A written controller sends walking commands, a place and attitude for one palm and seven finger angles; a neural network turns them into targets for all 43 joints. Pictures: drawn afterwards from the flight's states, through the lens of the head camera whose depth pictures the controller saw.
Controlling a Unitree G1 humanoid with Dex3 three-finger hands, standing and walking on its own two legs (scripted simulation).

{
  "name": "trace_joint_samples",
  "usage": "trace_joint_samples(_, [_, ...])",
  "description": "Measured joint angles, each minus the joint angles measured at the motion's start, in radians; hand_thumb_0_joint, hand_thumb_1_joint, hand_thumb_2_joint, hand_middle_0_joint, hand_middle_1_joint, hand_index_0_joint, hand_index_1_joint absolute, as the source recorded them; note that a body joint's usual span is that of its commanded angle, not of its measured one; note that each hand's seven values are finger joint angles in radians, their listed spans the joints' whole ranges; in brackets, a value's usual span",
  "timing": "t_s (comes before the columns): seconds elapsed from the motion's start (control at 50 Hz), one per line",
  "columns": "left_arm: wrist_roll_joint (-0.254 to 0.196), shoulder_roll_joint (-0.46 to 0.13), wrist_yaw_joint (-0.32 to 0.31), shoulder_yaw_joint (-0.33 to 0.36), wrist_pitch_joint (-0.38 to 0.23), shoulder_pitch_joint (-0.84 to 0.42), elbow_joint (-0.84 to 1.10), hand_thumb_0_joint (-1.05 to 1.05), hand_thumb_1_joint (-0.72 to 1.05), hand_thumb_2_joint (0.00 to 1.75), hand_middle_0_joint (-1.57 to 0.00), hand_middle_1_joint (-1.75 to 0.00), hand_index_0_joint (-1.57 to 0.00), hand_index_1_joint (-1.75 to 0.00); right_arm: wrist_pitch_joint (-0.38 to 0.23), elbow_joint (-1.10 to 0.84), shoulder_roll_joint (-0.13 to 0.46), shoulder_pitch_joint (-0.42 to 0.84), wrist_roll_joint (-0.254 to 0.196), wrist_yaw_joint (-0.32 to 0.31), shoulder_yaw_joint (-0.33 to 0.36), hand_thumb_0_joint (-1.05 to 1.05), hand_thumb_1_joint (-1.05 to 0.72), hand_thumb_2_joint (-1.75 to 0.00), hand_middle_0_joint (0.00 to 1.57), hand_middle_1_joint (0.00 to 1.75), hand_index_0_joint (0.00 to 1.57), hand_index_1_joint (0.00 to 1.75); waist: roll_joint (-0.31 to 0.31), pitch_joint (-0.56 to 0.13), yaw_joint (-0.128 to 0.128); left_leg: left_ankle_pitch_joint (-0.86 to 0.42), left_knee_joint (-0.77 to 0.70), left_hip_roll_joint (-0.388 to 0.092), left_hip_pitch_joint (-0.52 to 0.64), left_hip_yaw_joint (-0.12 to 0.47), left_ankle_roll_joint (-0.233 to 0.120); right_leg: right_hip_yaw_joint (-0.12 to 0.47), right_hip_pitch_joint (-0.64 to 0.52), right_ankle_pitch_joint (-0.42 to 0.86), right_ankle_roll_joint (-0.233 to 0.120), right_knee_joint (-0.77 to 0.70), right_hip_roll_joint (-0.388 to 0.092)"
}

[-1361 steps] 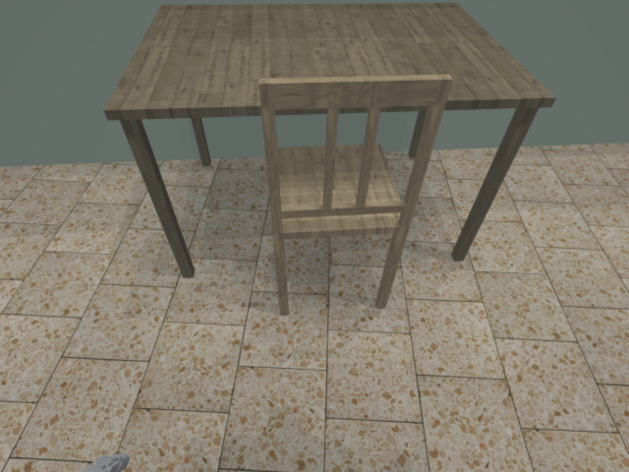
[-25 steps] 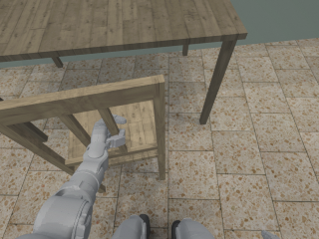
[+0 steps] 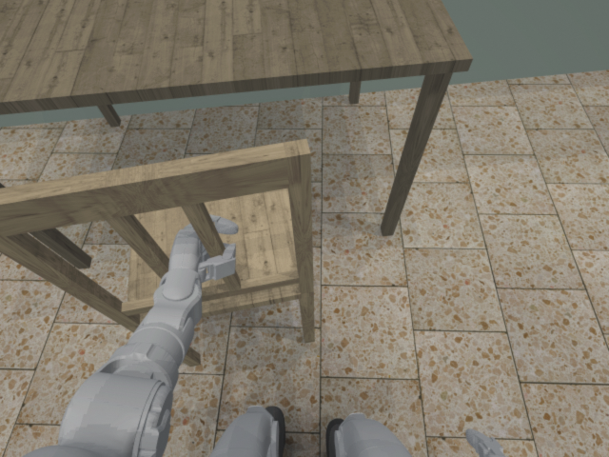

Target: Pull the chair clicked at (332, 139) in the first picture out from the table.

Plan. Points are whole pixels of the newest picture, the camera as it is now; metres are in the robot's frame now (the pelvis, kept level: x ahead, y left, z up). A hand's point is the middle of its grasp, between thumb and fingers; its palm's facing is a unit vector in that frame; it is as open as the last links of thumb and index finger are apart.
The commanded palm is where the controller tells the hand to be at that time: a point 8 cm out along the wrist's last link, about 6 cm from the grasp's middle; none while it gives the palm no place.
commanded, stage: step backward, pulling the chair out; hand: left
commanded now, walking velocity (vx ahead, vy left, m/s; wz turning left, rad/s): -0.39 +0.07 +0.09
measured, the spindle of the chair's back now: (158, 261) +0.40 +0.23 -0.06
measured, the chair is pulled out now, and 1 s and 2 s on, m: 0.17 0.19 0.21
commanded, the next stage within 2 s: none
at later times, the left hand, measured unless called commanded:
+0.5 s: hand (226, 263) +0.38 +0.12 -0.05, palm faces -0.02 -0.98 -0.19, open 5.5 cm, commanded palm +0.38 +0.17 -0.05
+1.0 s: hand (225, 270) +0.37 +0.12 -0.05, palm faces -0.02 -0.98 -0.19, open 5.5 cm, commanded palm +0.36 +0.17 -0.05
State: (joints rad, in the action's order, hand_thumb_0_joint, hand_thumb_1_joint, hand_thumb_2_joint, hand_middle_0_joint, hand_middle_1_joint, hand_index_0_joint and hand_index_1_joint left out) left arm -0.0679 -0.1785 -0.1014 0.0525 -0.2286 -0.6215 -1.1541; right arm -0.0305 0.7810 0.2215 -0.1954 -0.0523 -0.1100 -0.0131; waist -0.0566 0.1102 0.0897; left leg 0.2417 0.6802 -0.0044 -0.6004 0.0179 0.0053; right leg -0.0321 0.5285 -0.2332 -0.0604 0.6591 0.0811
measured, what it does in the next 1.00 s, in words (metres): steps on the spot: left foot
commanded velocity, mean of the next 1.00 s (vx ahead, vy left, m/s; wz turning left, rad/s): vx -0.38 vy -0.02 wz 0.08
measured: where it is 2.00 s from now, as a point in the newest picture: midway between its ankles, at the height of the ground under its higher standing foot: outside the picture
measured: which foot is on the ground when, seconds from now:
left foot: down 0.00-0.52, up 0.54-0.62, down 0.64-1.00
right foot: down 0.00-1.00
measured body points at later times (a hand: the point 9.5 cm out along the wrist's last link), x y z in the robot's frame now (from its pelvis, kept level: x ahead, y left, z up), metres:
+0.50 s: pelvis -0.01 +0.00 +0.00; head +0.08 -0.02 +0.44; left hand +0.38 +0.17 -0.03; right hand +0.06 -0.25 -0.15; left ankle +0.10 +0.12 -0.71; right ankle +0.06 -0.08 -0.72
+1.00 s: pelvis -0.03 +0.00 +0.00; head +0.07 -0.02 +0.44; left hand +0.37 +0.17 -0.03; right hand +0.05 -0.26 -0.15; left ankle +0.03 +0.12 -0.71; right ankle +0.06 -0.08 -0.72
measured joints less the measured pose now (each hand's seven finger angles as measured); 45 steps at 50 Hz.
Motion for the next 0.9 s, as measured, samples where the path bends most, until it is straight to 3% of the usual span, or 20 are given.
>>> trace_joint_samples(0.04, [0.007, 0.008, -0.006, -0.001, -0.001, -0.001, -0.003, 0.06, 0.64, 0.82, -0.32, -1.17, -0.5, -1.45, 0.005, 0.003, 0.019, -0.007, -0.002, -0.002, 0.003, 0.01, -0.9, -0.89, 0.2, 0.3, 0.21, 0.3, 0.0, -0.001, 0.005, 0.02, 0.002, 0.007, 0.001, 0.006, 0.001, -0.005, -0.006, 0.0, 0.004, -0.005, -0.006])
trace_joint_samples(0.1, [0.014, 0.019, -0.009, -0.021, 0.005, -0.001, -0.003, 0.05, 0.64, 0.81, -0.31, -1.18, -0.5, -1.45, 0.012, 0.01, 0.053, -0.019, -0.004, -0.008, 0.011, 0.01, -0.9, -0.89, 0.2, 0.3, 0.21, 0.3, -0.006, -0.014, 0.004, -0.105, -0.026, 0.006, 0.005, 0.01, -0.012, -0.011, -0.003, -0.006, 0.015, 0.004, -0.006])
trace_joint_samples(0.22, [0.013, 0.004, -0.006, -0.066, 0.013, -0.01, -0.007, 0.04, 0.65, 0.78, -0.29, -1.21, -0.5, -1.45, 0.012, 0.006, 0.066, -0.014, -0.002, -0.015, 0.021, 0.01, -0.9, -0.89, 0.2, 0.3, 0.2, 0.3, 0.035, -0.036, 0.0, -0.073, -0.013, 0.017, -0.007, -0.016, -0.032, 0.012, 0.025, -0.024, 0.047, 0.037, -0.02])
trace_joint_samples(0.48, [-0.01, -0.023, 0.016, -0.015, 0.017, -0.014, 0.001, 0.05, 0.64, 0.8, -0.3, -1.21, -0.5, -1.45, -0.013, 0.0, 0.0, 0.005, 0.011, -0.002, 0.012, 0.01, -0.9, -0.89, 0.2, 0.3, 0.21, 0.3, 0.008, -0.002, -0.008, -0.085, -0.004, -0.014, -0.015, -0.01, -0.01, 0.006, 0.028, 0.009, 0.008, 0.023, 0.011])
trace_joint_samples(0.56, [-0.005, -0.022, 0.003, 0.003, 0.013, -0.015, -0.001, 0.06, 0.64, 0.82, -0.31, -1.2, -0.5, -1.45, -0.007, 0.002, 0.005, 0.002, 0.002, 0.003, 0.008, 0.01, -0.9, -0.89, 0.2, 0.3, 0.21, 0.3, 0.014, 0.019, 0.01, 0.041, 0.032, 0.002, -0.002, 0.005, 0.004, -0.003, 0.004, 0.017, -0.005, 0.002, 0.0])
trace_joint_samples(0.66, [0.012, 0.005, -0.003, -0.01, 0.015, -0.005, 0.005, 0.06, 0.64, 0.8, -0.3, -1.21, -0.5, -1.45, 0.002, 0.012, 0.048, -0.025, 0.0, -0.005, 0.015, 0.01, -0.9, -0.89, 0.2, 0.3, 0.21, 0.3, 0.004, -0.026, 0.019, 0.048, 0.021, 0.023, 0.067, 0.026, -0.005, -0.017, 0.025, 0.024, 0.007, -0.02, -0.018])
trace_joint_samples(0.72, [0.02, 0.006, -0.006, -0.035, 0.021, -0.026, 0.013, 0.06, 0.65, 0.79, -0.29, -1.21, -0.5, -1.45, 0.014, 0.013, 0.056, -0.018, -0.002, -0.008, 0.016, 0.01, -0.9, -0.89, 0.2, 0.3, 0.21, 0.3, 0.036, -0.026, 0.005, 0.023, -0.011, 0.041, 0.06, 0.014, -0.023, -0.004, 0.04, 0.039, 0.031, -0.034, -0.037])
trace_joint_samples(0.78, [0.018, -0.002, -0.002, -0.057, 0.031, -0.039, 0.024, 0.05, 0.65, 0.78, -0.28, -1.23, -0.5, -1.45, 0.015, 0.002, 0.055, -0.013, 0.006, -0.012, 0.021, 0.01, -0.9, -0.89, 0.2, 0.3, 0.21, 0.3, 0.054, -0.035, -0.007, 0.005, -0.024, 0.045, 0.04, 0.0, -0.027, 0.01, 0.068, 0.053, 0.04, -0.035, -0.041])
trace_joint_samples(0.9, [0.0, -0.024, 0.018, -0.038, 0.038, -0.029, 0.025, 0.06, 0.65, 0.78, -0.28, -1.23, -0.5, -1.45, 0.019, -0.007, 0.028, 0.007, 0.02, -0.007, 0.035, 0.01, -0.9, -0.89, 0.2, 0.3, 0.2, 0.3, 0.054, -0.042, -0.007, 0.014, 0.004, 0.039, 0.024, -0.022, -0.024, 0.03, 0.099, 0.036, 0.041, 0.011, -0.034])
